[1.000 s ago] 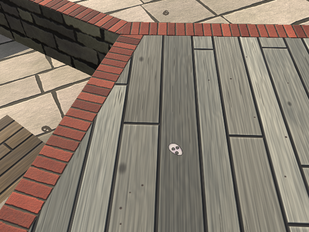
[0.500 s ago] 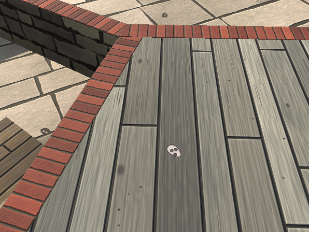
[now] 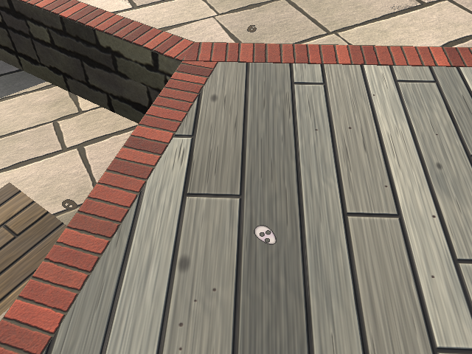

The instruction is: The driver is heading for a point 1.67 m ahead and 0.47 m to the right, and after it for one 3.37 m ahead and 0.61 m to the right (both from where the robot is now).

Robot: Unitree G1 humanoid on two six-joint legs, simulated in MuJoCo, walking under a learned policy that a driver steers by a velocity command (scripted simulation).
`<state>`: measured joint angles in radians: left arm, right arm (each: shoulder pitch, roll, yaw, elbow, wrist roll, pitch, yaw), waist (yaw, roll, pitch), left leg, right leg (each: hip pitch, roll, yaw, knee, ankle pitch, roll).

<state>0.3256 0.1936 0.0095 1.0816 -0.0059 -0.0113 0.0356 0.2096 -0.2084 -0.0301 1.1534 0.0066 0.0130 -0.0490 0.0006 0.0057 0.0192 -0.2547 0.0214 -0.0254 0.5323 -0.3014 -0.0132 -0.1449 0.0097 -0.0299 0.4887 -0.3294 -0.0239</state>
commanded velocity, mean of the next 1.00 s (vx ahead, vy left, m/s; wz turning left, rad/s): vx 0.41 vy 0.00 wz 0.00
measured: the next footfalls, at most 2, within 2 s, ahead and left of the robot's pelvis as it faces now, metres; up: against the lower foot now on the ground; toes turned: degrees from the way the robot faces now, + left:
right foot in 0.70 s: +0.49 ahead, -0.08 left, +0.00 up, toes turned -3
left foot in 1.26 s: +0.80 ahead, +0.16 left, +0.00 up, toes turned +2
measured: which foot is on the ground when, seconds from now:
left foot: down 0.00-0.72, up 0.74-1.00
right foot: down 0.00-0.22, up 0.24-0.68, down 0.70-1.00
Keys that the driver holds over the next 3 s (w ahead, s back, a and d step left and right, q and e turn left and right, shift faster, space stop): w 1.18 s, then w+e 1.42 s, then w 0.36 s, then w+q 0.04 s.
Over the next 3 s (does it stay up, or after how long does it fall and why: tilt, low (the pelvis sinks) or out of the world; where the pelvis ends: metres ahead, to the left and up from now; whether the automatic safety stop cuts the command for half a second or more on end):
stays up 1.41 -0.35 0.00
